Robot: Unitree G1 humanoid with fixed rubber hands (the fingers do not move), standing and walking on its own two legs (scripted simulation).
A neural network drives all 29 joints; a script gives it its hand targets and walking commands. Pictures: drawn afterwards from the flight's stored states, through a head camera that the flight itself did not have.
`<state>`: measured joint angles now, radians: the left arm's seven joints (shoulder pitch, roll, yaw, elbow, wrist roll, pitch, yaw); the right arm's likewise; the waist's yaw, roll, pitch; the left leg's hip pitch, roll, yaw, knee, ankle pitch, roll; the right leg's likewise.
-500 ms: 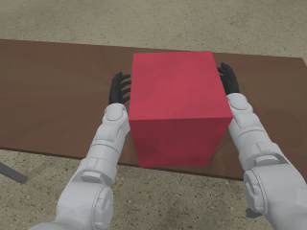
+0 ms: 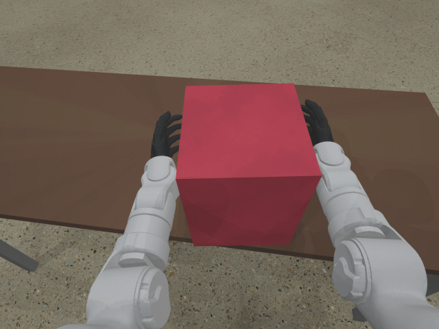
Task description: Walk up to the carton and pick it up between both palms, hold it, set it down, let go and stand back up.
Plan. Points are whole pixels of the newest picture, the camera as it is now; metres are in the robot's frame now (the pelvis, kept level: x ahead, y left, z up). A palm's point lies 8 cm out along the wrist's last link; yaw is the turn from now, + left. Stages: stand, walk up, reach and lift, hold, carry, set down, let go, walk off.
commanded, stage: reach and lift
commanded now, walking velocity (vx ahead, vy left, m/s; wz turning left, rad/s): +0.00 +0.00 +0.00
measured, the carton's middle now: (240, 170) +0.41 +0.01 +0.05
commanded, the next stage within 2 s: none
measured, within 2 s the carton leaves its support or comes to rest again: leaves its support in 0.12 s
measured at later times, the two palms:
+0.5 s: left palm (157, 152) +0.39 +0.16 +0.12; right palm (322, 138) +0.43 -0.13 +0.13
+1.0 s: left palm (143, 141) +0.38 +0.17 +0.15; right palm (319, 130) +0.42 -0.11 +0.16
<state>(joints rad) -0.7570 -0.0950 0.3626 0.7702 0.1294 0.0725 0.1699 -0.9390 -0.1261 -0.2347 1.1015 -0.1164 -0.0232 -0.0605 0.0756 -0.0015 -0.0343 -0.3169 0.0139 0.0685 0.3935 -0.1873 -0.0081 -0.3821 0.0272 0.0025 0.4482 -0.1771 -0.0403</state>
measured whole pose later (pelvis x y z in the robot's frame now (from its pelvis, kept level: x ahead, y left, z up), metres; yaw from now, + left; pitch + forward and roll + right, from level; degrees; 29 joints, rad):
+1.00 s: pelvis -0.01 +0.00 +0.00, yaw +0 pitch +5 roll +1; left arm -0.77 -0.05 0.34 0.65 0.13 0.28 0.14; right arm -0.93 -0.08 -0.23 0.97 -0.02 0.14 -0.12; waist 0.08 0.00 -0.12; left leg -0.32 0.01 0.07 0.39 -0.17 -0.01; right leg -0.37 0.03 0.00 0.42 -0.14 -0.03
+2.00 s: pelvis -0.03 +0.01 +0.00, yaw +0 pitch +4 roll +0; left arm -0.83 0.02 0.31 0.36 0.13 0.69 0.08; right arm -0.92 -0.07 -0.17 0.63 0.20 0.49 -0.25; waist 0.01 0.00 -0.13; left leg -0.31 0.01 0.07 0.40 -0.16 0.01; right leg -0.35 0.03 0.00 0.39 -0.11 -0.02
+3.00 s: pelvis -0.03 +0.01 +0.00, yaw +0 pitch +4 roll +0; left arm -0.91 0.03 0.31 0.32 0.13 0.83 0.08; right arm -0.95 -0.09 -0.17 0.56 0.27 0.61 -0.29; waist 0.00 0.00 -0.17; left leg -0.31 0.01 0.07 0.40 -0.16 0.01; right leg -0.34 0.03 0.00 0.39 -0.11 -0.02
